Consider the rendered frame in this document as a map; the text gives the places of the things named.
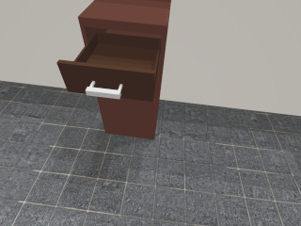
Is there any handle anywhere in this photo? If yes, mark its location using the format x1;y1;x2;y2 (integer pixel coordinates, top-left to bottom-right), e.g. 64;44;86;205
85;81;123;99

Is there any cabinet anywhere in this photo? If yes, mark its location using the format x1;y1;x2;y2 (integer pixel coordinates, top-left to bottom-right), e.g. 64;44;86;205
78;0;171;139

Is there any drawer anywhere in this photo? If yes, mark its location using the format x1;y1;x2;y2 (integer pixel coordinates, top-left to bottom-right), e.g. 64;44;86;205
56;31;162;102

